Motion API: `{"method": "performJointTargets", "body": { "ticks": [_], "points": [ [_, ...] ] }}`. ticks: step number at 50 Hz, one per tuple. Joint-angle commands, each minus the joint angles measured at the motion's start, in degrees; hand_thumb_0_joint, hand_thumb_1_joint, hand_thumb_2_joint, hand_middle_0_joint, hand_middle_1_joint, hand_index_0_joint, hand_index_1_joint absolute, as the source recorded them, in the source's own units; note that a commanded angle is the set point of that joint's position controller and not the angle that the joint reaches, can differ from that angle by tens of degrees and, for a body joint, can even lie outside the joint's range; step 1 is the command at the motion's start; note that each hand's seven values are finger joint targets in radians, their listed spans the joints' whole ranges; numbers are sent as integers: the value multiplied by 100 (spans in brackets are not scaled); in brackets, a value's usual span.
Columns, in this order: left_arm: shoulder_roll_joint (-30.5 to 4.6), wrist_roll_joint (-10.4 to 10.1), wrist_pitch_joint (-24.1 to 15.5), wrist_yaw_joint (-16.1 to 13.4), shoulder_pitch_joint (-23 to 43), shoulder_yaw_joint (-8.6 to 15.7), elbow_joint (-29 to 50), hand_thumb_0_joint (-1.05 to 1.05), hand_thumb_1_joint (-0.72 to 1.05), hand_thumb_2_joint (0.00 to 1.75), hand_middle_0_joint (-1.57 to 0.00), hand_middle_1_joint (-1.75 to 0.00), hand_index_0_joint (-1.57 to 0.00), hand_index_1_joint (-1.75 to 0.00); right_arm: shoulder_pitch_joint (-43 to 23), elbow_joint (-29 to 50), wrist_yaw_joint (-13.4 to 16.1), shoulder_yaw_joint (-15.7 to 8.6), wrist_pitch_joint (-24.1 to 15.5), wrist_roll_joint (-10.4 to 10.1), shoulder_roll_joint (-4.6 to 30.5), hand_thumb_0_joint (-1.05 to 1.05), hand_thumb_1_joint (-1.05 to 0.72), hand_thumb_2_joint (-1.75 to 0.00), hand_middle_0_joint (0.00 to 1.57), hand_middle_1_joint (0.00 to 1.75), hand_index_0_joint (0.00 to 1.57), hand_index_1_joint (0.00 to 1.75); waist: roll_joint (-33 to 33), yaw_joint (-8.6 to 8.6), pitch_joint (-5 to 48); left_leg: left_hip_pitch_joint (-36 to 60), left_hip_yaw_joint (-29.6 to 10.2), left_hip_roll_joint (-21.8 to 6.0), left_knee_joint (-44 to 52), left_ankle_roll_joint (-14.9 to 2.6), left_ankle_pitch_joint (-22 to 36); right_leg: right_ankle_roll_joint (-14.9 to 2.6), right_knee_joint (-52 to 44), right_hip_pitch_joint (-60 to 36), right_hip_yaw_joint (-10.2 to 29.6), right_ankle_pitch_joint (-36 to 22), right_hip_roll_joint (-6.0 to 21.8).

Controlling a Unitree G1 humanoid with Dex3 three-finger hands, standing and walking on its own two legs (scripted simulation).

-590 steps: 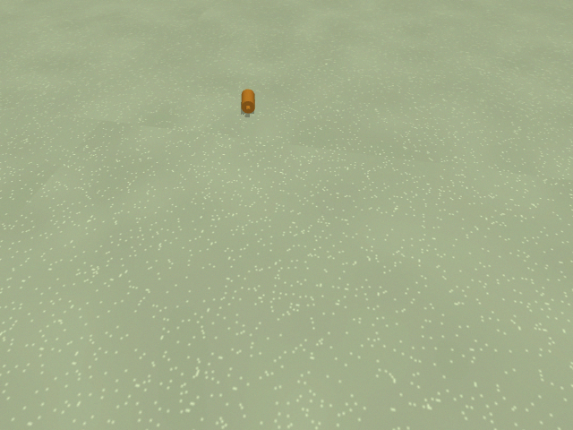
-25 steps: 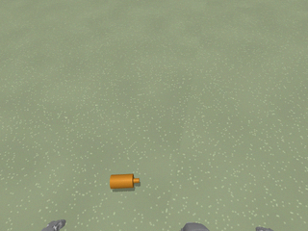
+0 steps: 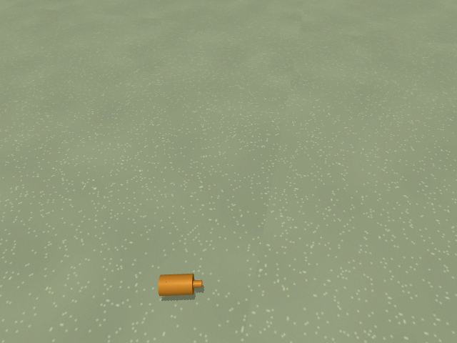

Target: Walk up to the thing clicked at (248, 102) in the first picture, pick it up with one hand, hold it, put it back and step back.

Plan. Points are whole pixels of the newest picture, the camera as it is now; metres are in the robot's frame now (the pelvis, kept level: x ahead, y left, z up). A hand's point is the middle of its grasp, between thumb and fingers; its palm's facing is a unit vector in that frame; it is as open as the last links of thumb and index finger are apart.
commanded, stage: stand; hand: left
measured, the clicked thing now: (181, 284) +0.47 +0.23 -0.74
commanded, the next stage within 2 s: walk up in 1.36 s
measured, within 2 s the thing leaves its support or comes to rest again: neither
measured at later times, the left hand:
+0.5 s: hand out of the picture +0.10 +0.25 -0.15, palm faces -0.02 -0.94 -0.35, open 7.4 cm
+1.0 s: hand out of the picture +0.09 +0.24 -0.15, palm faces -0.02 -0.94 -0.35, open 7.4 cm
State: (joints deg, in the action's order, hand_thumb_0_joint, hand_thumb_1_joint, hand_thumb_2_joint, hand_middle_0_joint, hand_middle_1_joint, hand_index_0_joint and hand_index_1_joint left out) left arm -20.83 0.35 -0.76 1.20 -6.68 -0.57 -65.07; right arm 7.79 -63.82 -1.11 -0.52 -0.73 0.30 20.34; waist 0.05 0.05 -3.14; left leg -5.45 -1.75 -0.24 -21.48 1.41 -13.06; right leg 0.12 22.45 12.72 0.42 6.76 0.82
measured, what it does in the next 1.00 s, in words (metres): stands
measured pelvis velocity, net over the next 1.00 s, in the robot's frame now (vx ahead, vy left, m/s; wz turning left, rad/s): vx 0.02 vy -0.01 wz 0.00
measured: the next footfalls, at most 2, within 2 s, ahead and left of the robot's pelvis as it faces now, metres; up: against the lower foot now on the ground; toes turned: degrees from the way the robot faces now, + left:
none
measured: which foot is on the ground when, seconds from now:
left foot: down 0.00-1.00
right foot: down 0.00-1.00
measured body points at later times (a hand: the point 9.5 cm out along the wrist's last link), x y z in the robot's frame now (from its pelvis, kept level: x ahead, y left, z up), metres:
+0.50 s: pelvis +0.01 -0.01 +0.00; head +0.01 -0.02 +0.45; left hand +0.10 +0.29 -0.12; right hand +0.08 -0.31 -0.14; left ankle -0.01 +0.14 -0.74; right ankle +0.06 -0.12 -0.74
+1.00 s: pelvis +0.02 -0.01 +0.00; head +0.02 -0.02 +0.45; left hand +0.10 +0.29 -0.12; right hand +0.08 -0.31 -0.14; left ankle -0.01 +0.14 -0.74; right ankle +0.06 -0.12 -0.74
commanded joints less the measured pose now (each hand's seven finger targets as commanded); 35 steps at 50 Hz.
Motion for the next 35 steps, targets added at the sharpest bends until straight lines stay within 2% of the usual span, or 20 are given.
{"method": "performJointTargets", "body": {
  "ticks": [1, 2, 3, 6, 8, 10, 12, 16, 19, 21, 23, 27, 29, 31, 33, 34, 35],
  "points": [
    [-1240, -12, -190, -107, 415, 253, 361, 0, 90, 90, -20, -30, -20, -30, -227, 280, 89, -224, -117, 9, 1214, 0, -90, -90, 20, 30, 20, 30, -90, -41, 347, -329, -493, -574, 509, -257, 76, -155, -551, -303, 763, 414, 619],
    [-1287, -17, -187, -114, 454, 268, 362, 0, 90, 90, -20, -30, -20, -30, -224, 262, 93, -215, -116, 23, 1184, 0, -90, -90, 20, 30, 20, 30, -104, -30, 375, -372, -477, -577, 522, -246, 146, -174, -511, -401, 755, 321, 640],
    [-1245, -14, -192, -112, 415, 261, 346, 0, 90, 90, -20, -30, -20, -30, -236, 256, 100, -220, -129, 17, 1226, 0, -90, -90, 20, 30, 20, 30, -40, -36, 516, -214, -478, -617, 507, -239, 381, -187, -423, -454, 722, -120, 641],
    [-1187, -23, -192, -117, 385, 252, 315, 0, 90, 90, -20, -30, -20, -30, -301, 212, 119, -191, -153, 8, 1223, 0, -90, -90, 20, 30, 20, 30, 30, 15, 674, -243, -470, -668, 504, -202, 920, -168, -241, -788, 600, -912, 654],
    [-1215, -33, -172, -122, 425, 256, 286, 0, 90, 90, -20, -30, -20, -30, -319, 185, 127, -183, -133, 1, 1205, 0, -90, -90, 20, 30, 20, 30, -64, -2, 549, -275, -467, -649, 573, -194, 646, -154, -322, -694, 608, -603, 636],
    [-1204, -23, -164, -123, 395, 253, 275, 0, 90, 90, -20, -30, -20, -30, -364, 173, 132, -186, -123, 0, 1226, 0, -90, -90, 20, 30, 20, 30, -51, 14, 584, -158, -445, -660, 560, -189, 776, -145, -350, -679, 585, -717, 644],
    [-1227, -20, -160, -131, 471, 260, 273, 0, 90, 90, -20, -30, -20, -30, -332, 155, 129, -182, -103, 2, 1203, 0, -90, -90, 20, 30, 20, 30, -127, -23, 489, -156, -419, -645, 567, -188, 610, -149, -434, -593, 621, -447, 648],
    [-1207, -20, -153, -134, 516, 270, 279, 0, 90, 90, -20, -30, -20, -30, -361, 148, 124, -172, -93, 24, 1205, 0, -90, -90, 20, 30, 20, 30, -35, -10, 426, -347, -431, -662, 645, -181, 483, -137, -441, -688, 607, -378, 634],
    [-1202, -9, -155, -131, 485, 271, 256, 0, 90, 90, -20, -30, -20, -30, -381, 143, 111, -178, -78, 12, 1180, 0, -90, -90, 20, 30, 20, 30, -104, 23, 329, -357, -419, -619, 640, -196, 215, -109, -597, -584, 655, 126, 629],
    [-1254, -10, -146, -134, 567, 298, 283, 0, 90, 90, -20, -30, -20, -30, -317, 156, 115, -178, -86, 21, 1191, 0, -90, -90, 20, 30, 20, 30, -45, -17, 353, -376, -441, -648, 690, -197, 284, -132, -553, -635, 647, 44, 623],
    [-1228, -16, -146, -120, 524, 294, 272, 0, 90, 90, -20, -30, -20, -30, -352, 159, 110, -169, -99, 26, 1190, 0, -90, -90, 20, 30, 20, 30, 7, 22, 374, -324, -432, -651, 694, -185, 293, -138, -547, -616, 652, 61, 630],
    [-1232, -5, -138, -127, 554, 296, 281, 0, 90, 90, -20, -30, -20, -30, -304, 159, 108, -197, -74, 14, 1195, 0, -90, -90, 20, 30, 20, 30, -108, -2, 312, -272, -401, -601, 605, -203, 146, -139, -728, -462, 729, 494, 643],
    [-1223, -3, -136, -123, 557, 305, 306, 0, 90, 90, -20, -30, -20, -30, -298, 178, 104, -200, -79, 27, 1203, 0, -90, -90, 20, 30, 20, 30, -33, 2, 365, -330, -397, -598, 619, -202, 144, -145, -682, -531, 692, 444, 621],
    [-1229, -12, -147, -120, 583, 312, 308, 0, 90, 90, -20, -30, -20, -30, -258, 192, 116, -191, -92, 32, 1203, 0, -90, -90, 20, 30, 20, 30, -1, -30, 480, -334, -417, -659, 642, -197, 412, -165, -525, -731, 653, -148, 627],
    [-1201, -26, -138, -114, 484, 312, 277, 0, 90, 90, -20, -30, -20, -30, -287, 175, 125, -174, -105, 29, 1205, 0, -90, -90, 20, 30, 20, 30, 36, 44, 415, -354, -426, -662, 694, -190, 330, -156, -492, -730, 621, -147, 605],
    [-1229, -23, -126, -111, 476, 317, 265, 0, 90, 90, -20, -30, -20, -30, -268, 173, 130, -170, -102, 31, 1183, 0, -90, -90, 20, 30, 20, 30, -34, 43, 387, -327, -423, -642, 699, -180, 247, -159, -552, -657, 640, 95, 601],
    [-1229, -16, -123, -112, 511, 315, 278, 0, 90, 90, -20, -30, -20, -30, -245, 178, 129, -172, -96, 27, 1214, 0, -90, -90, 20, 30, 20, 30, 16, 11, 401, -347, -419, -653, 696, -193, 266, -159, -537, -674, 637, 47, 599]
  ]
}}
